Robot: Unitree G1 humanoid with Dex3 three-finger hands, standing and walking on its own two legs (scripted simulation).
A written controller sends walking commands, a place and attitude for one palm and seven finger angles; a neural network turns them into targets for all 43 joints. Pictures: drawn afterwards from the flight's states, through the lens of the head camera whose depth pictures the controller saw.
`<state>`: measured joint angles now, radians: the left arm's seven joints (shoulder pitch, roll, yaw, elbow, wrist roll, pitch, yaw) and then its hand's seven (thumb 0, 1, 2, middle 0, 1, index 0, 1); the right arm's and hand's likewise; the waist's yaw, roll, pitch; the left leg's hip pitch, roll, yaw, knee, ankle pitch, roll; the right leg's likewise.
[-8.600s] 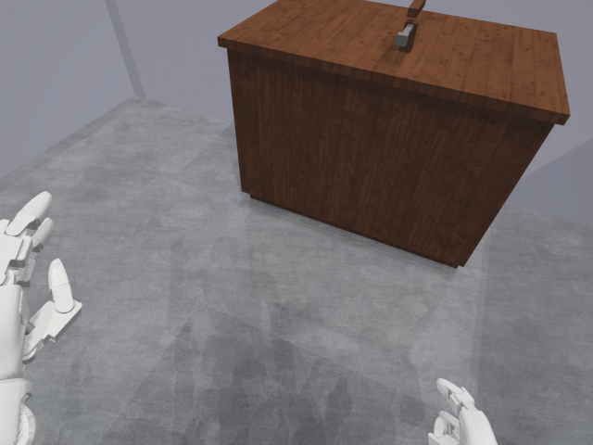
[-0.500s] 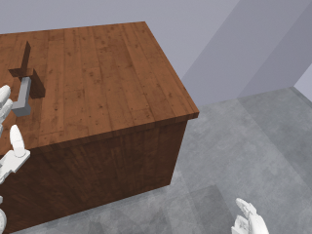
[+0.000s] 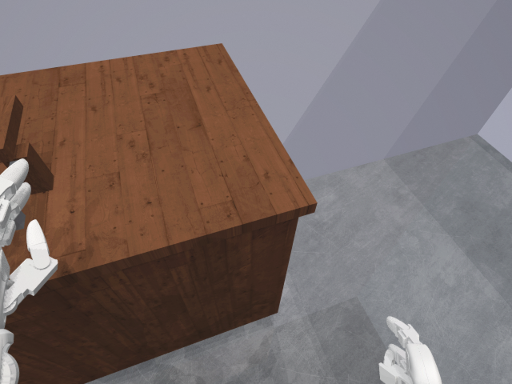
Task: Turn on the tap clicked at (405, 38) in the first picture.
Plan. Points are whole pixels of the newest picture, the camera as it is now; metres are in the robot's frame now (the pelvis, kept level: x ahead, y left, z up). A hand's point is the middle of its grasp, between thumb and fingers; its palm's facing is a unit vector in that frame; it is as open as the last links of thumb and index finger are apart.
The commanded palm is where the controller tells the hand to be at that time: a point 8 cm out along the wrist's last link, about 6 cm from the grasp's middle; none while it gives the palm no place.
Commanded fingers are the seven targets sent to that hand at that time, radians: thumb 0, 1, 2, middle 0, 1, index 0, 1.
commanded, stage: come to a stop and stand still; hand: left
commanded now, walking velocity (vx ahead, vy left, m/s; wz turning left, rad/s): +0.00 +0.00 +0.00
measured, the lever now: (8, 219) +0.29 +0.38 +0.10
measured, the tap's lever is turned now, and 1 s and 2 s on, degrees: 0 0 0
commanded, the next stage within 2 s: look again from close up in 0.78 s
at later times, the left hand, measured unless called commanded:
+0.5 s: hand (6, 261) +0.21 +0.29 +0.16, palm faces +0.41 -0.83 -0.37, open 7.4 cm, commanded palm +0.15 +0.31 +0.18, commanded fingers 0.00 0.90 0.90 -0.20 -0.30 -0.20 -0.30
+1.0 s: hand (22, 246) +0.23 +0.29 +0.16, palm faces +0.39 -0.85 -0.35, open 7.4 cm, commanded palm +0.17 +0.32 +0.18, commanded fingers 0.00 0.90 0.90 -0.20 -0.30 -0.20 -0.30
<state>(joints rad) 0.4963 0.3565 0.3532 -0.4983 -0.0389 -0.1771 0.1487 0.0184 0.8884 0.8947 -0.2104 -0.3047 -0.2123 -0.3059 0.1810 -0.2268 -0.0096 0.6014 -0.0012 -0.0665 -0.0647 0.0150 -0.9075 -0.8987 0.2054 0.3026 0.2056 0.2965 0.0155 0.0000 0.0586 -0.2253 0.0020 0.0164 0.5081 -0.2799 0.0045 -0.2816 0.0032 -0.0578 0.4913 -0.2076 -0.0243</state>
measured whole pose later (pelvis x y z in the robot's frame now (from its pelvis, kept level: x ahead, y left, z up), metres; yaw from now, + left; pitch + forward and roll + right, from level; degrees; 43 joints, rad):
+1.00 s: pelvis +0.01 +0.04 +0.00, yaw -1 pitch -1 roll -1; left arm 0.40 0.34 0.36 -0.46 -0.03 -0.22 0.10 0.02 0.89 0.90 -0.21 -0.30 -0.21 -0.31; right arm 0.18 -0.19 0.01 0.57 0.00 -0.12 -0.01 0.01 -0.91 -0.90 0.21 0.30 0.21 0.30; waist 0.05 -0.03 0.08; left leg -0.17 -0.03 0.05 0.47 -0.28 0.06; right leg -0.21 -0.02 -0.02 0.40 -0.16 0.03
